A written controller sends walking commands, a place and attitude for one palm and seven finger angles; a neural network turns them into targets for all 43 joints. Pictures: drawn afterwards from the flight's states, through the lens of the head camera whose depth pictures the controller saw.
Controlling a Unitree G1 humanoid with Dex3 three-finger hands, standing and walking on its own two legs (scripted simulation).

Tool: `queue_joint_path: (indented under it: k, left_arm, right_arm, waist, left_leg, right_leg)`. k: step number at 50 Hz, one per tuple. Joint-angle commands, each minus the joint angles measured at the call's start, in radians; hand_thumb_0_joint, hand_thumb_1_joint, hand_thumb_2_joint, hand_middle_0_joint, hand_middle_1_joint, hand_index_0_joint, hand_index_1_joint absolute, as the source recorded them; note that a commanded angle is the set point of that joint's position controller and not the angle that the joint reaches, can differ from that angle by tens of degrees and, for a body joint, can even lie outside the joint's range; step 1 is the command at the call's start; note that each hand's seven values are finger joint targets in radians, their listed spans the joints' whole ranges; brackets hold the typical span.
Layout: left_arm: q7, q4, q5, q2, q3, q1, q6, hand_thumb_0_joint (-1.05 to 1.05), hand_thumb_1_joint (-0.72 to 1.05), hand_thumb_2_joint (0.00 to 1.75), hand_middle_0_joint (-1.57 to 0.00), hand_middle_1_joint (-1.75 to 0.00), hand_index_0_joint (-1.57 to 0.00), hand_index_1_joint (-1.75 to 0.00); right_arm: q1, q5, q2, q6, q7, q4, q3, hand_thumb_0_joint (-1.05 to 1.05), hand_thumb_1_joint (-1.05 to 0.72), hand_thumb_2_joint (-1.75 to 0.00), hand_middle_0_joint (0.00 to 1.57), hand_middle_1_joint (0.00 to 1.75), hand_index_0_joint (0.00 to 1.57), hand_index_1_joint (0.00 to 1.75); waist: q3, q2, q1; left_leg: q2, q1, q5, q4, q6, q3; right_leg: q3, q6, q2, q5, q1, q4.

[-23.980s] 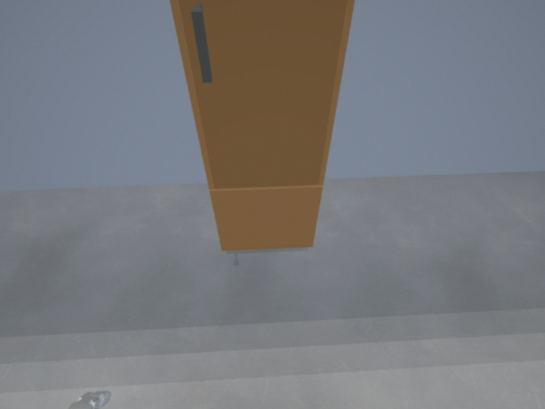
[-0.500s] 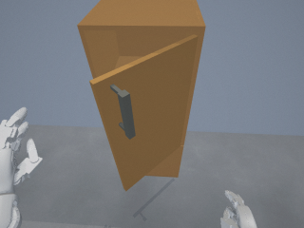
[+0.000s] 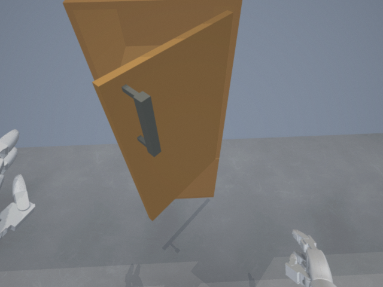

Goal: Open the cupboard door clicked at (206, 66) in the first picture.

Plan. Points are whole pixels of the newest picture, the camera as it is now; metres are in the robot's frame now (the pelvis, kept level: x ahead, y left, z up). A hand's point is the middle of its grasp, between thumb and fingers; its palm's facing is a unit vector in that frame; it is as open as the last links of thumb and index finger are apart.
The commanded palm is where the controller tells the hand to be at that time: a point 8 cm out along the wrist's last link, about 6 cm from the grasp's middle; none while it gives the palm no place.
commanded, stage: step back with the hand held close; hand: left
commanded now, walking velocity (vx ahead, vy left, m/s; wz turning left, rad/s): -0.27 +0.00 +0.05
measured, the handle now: (142, 122) +0.38 +0.13 +0.15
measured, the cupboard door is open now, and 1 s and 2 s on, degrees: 45 45 45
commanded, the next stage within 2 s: stop stepping back and stand still in 0.78 s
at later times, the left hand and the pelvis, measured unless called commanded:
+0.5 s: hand out of the picture +0.12 +0.25 +0.16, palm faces +0.50 -0.76 -0.42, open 7.4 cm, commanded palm +0.05 +0.30 +0.18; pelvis -0.08 -0.01 -0.03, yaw +2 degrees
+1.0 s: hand out of the picture +0.04 +0.22 +0.16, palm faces +0.35 -0.80 -0.48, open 7.4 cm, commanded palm -0.03 +0.26 +0.18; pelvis -0.17 -0.03 +0.00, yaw -1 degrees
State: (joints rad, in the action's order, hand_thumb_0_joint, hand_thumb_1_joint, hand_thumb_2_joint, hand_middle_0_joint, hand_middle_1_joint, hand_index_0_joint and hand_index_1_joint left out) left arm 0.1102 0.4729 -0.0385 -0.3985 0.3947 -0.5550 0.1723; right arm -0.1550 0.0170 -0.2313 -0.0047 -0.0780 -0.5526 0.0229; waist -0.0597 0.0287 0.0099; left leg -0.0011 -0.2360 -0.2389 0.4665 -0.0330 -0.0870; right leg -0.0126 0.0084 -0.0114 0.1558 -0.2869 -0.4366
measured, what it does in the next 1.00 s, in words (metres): walks backwards: right foot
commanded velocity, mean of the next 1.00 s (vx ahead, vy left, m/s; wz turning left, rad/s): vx -0.26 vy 0.01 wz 0.02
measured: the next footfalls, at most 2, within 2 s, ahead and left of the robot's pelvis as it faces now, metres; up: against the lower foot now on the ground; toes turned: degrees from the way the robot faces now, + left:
right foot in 0.80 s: -0.19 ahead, -0.13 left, +0.00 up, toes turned +3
left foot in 1.02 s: -0.12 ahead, +0.07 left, +0.00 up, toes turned +3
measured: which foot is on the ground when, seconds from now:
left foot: down 0.00-0.80, up 0.82-1.00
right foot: down 0.00-0.56, up 0.58-0.78, down 0.80-1.00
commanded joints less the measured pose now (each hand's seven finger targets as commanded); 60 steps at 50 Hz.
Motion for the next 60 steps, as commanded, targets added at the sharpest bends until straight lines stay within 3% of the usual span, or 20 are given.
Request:
queue_joint_path:
  k: [1,14,21,24,26,28,29,31,36,38,40,41,43,45,49,51,53,57,59,60]
  left_arm:
    - [0.041,0.238,0.000,-0.194,0.176,-0.021,0.072,0.00,0.90,0.90,-0.20,-0.30,-0.20,-0.30]
    - [0.097,0.262,0.055,-0.134,0.165,0.051,0.122,0.00,0.90,0.90,-0.20,-0.30,-0.20,-0.30]
    - [0.106,0.260,0.041,-0.156,0.163,0.092,0.137,0.00,0.90,0.90,-0.20,-0.30,-0.20,-0.30]
    - [0.097,0.255,0.020,-0.180,0.171,0.086,0.141,0.00,0.90,0.90,-0.20,-0.30,-0.20,-0.30]
    - [0.094,0.283,0.017,-0.196,0.187,0.068,0.147,0.00,0.90,0.90,-0.20,-0.30,-0.20,-0.30]
    - [0.102,0.317,0.024,-0.178,0.207,0.055,0.155,0.00,0.90,0.90,-0.20,-0.30,-0.20,-0.30]
    - [0.113,0.330,0.030,-0.195,0.219,0.074,0.151,0.00,0.90,0.90,-0.20,-0.30,-0.20,-0.30]
    - [0.098,0.278,0.015,-0.218,0.229,0.040,0.156,0.00,0.90,0.90,-0.20,-0.30,-0.20,-0.30]
    - [0.083,0.272,-0.014,-0.158,0.132,0.022,0.119,0.00,0.90,0.90,-0.20,-0.30,-0.20,-0.30]
    - [0.061,0.273,-0.020,-0.172,0.118,0.054,0.126,0.00,0.90,0.90,-0.20,-0.30,-0.20,-0.30]
    - [0.057,0.275,-0.018,-0.257,0.160,0.105,0.143,0.00,0.90,0.90,-0.20,-0.30,-0.20,-0.30]
    - [0.061,0.262,-0.008,-0.258,0.163,0.143,0.146,0.00,0.90,0.90,-0.20,-0.30,-0.20,-0.30]
    - [0.051,0.208,0.011,-0.222,0.152,0.079,0.110,0.00,0.90,0.90,-0.20,-0.30,-0.20,-0.30]
    - [0.053,0.208,0.017,-0.210,0.163,0.039,0.095,0.00,0.90,0.90,-0.20,-0.30,-0.20,-0.30]
    - [0.060,0.264,-0.003,-0.211,0.174,-0.040,0.082,0.00,0.90,0.90,-0.20,-0.30,-0.20,-0.30]
    - [0.056,0.321,-0.010,-0.217,0.162,-0.059,0.091,0.00,0.90,0.90,-0.20,-0.30,-0.20,-0.30]
    - [0.057,0.307,-0.011,-0.231,0.184,-0.088,0.095,0.00,0.90,0.90,-0.20,-0.30,-0.20,-0.30]
    - [0.059,0.275,-0.003,-0.196,0.160,-0.046,0.092,0.00,0.90,0.90,-0.20,-0.30,-0.20,-0.30]
    - [0.059,0.219,-0.003,-0.191,0.154,-0.043,0.085,0.00,0.90,0.90,-0.20,-0.30,-0.20,-0.30]
    - [0.058,0.194,-0.002,-0.204,0.162,-0.020,0.086,0.00,0.90,0.90,-0.20,-0.30,-0.20,-0.30]
  right_arm:
    - [0.074,-0.007,-0.108,-0.053,-0.006,0.176,0.042,0.00,-0.90,-0.90,0.20,0.30,0.20,0.30]
    - [-0.009,-0.047,-0.112,-0.120,-0.033,0.166,0.047,0.00,-0.90,-0.90,0.20,0.30,0.20,0.30]
    - [-0.019,-0.043,-0.102,-0.134,-0.032,0.125,0.046,0.00,-0.90,-0.90,0.20,0.30,0.20,0.30]
    - [0.000,-0.024,-0.083,-0.130,-0.014,0.106,0.026,0.00,-0.90,-0.90,0.20,0.30,0.20,0.30]
    - [0.016,-0.022,-0.102,-0.125,-0.018,0.120,0.029,0.00,-0.90,-0.90,0.20,0.30,0.20,0.30]
    - [0.018,-0.047,-0.122,-0.140,-0.029,0.134,0.032,0.00,-0.90,-0.90,0.20,0.30,0.20,0.30]
    - [-0.007,-0.068,-0.086,-0.161,-0.032,0.115,0.038,0.00,-0.90,-0.90,0.20,0.30,0.20,0.30]
    - [0.008,-0.035,-0.102,-0.182,-0.017,0.092,0.058,0.00,-0.90,-0.90,0.20,0.30,0.20,0.30]
    - [0.029,-0.028,-0.086,-0.198,0.015,0.062,0.037,0.00,-0.90,-0.90,0.20,0.30,0.20,0.30]
    - [0.038,-0.025,-0.095,-0.197,0.020,0.056,0.035,0.00,-0.90,-0.90,0.20,0.30,0.20,0.30]
    - [0.054,-0.020,-0.071,-0.174,0.016,0.053,0.024,0.00,-0.90,-0.90,0.20,0.30,0.20,0.30]
    - [0.061,-0.035,-0.061,-0.185,0.012,0.047,0.015,0.00,-0.90,-0.90,0.20,0.30,0.20,0.30]
    - [0.057,-0.016,-0.040,-0.168,0.005,0.063,0.014,0.00,-0.90,-0.90,0.20,0.30,0.20,0.30]
    - [0.083,-0.015,-0.033,-0.146,-0.014,0.085,-0.008,0.00,-0.90,-0.90,0.20,0.30,0.20,0.30]
    - [0.017,-0.011,-0.078,-0.135,-0.023,0.111,0.005,0.00,-0.90,-0.90,0.20,0.30,0.20,0.30]
    - [0.003,0.004,-0.120,-0.150,-0.014,0.136,0.030,0.00,-0.90,-0.90,0.20,0.30,0.20,0.30]
    - [-0.001,-0.017,-0.099,-0.171,-0.002,0.136,0.016,0.00,-0.90,-0.90,0.20,0.30,0.20,0.30]
    - [-0.008,-0.017,-0.109,-0.189,0.006,0.107,0.012,0.00,-0.90,-0.90,0.20,0.30,0.20,0.30]
    - [0.027,-0.014,-0.114,-0.174,0.005,0.111,0.013,0.00,-0.90,-0.90,0.20,0.30,0.20,0.30]
    - [0.035,-0.021,-0.113,-0.162,0.003,0.110,0.017,0.00,-0.90,-0.90,0.20,0.30,0.20,0.30]
  waist:
    - [0.211,0.029,0.010]
    - [0.121,0.056,-0.024]
    - [0.123,-0.096,-0.033]
    - [0.138,-0.121,-0.026]
    - [0.104,0.010,-0.027]
    - [0.097,0.278,-0.031]
    - [0.116,0.216,-0.037]
    - [0.164,0.135,-0.018]
    - [0.156,0.234,-0.014]
    - [0.143,0.132,-0.008]
    - [0.148,-0.221,0.001]
    - [0.155,-0.191,0.008]
    - [0.196,-0.244,-0.003]
    - [0.175,-0.184,0.000]
    - [0.264,-0.055,-0.018]
    - [0.306,0.088,0.003]
    - [0.267,0.252,-0.008]
    - [0.177,0.135,-0.016]
    - [0.115,0.092,-0.020]
    - [0.085,0.010,-0.028]
  left_leg:
    - [-0.103,-0.069,0.214,-0.066,0.002,0.132]
    - [-0.148,-0.448,-0.391,-0.109,-0.057,0.216]
    - [-0.029,-0.200,-0.328,0.204,0.002,0.144]
    - [-0.009,-0.092,-0.244,0.248,0.010,0.121]
    - [-0.077,-0.154,-0.335,0.080,-0.017,0.222]
    - [-0.316,-0.517,-0.533,-0.311,-0.122,0.514]
    - [-0.372,-0.495,-0.395,-0.375,-0.159,0.573]
    - [-0.333,-0.309,-0.311,-0.267,-0.136,0.409]
    - [-0.236,-0.159,-0.194,-0.300,-0.050,0.268]
    - [-0.157,-0.098,-0.117,-0.173,0.017,0.178]
    - [-0.004,-0.027,-0.102,0.307,0.085,0.044]
    - [0.015,-0.095,-0.210,0.493,0.081,0.073]
    - [0.004,-0.263,-0.202,0.505,0.072,0.087]
    - [0.002,-0.245,-0.177,0.343,0.058,0.038]
    - [-0.038,0.032,0.301,-0.088,0.018,0.045]
    - [-0.183,0.215,0.638,-0.082,-0.013,0.171]
    - [-0.206,0.246,0.786,-0.104,-0.031,0.244]
    - [-0.198,-0.001,0.207,-0.178,-0.056,0.210]
    - [-0.139,-0.168,-0.186,-0.187,-0.022,0.163]
    - [-0.080,-0.180,-0.252,-0.101,0.002,0.139]
  right_leg:
    - [0.070,-0.014,-0.063,-0.259,0.149,-0.058]
    - [0.081,-0.017,-0.026,0.041,0.172,-0.219]
    - [0.249,-0.096,-0.177,0.278,-0.159,0.051]
    - [0.208,-0.101,-0.215,0.274,-0.233,0.070]
    - [0.146,-0.061,-0.139,0.321,-0.237,-0.034]
    - [0.015,0.014,0.064,0.269,0.048,-0.507]
    - [0.049,0.010,0.106,0.336,0.035,-0.731]
    - [0.084,0.009,0.094,0.340,-0.070,-0.791]
    - [-0.045,-0.023,0.073,0.371,0.068,-0.211]
    - [-0.013,-0.053,0.023,0.214,0.089,0.133]
    - [0.311,-0.170,-0.299,-0.064,-0.118,0.266]
    - [0.300,-0.209,-0.364,-0.288,-0.154,0.212]
    - [0.147,-0.157,-0.275,-0.779,0.124,0.024]
    - [0.111,-0.125,-0.247,-0.902,0.206,-0.021]
    - [0.066,-0.036,-0.133,-0.602,0.217,-0.091]
    - [0.030,-0.001,-0.038,-0.077,0.093,-0.121]
    - [-0.016,0.004,0.022,0.193,-0.034,-0.171]
    - [-0.026,0.009,0.012,0.213,0.102,-0.127]
    - [-0.019,-0.010,-0.006,0.165,0.193,0.019]
    - [0.065,-0.044,-0.048,0.261,0.134,0.115]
